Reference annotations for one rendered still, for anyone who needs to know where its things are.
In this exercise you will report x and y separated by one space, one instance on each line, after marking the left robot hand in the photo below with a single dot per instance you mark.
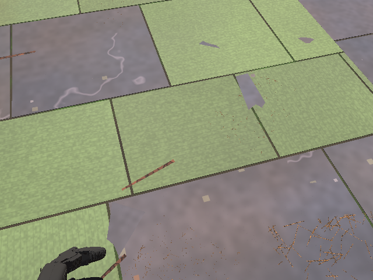
70 260

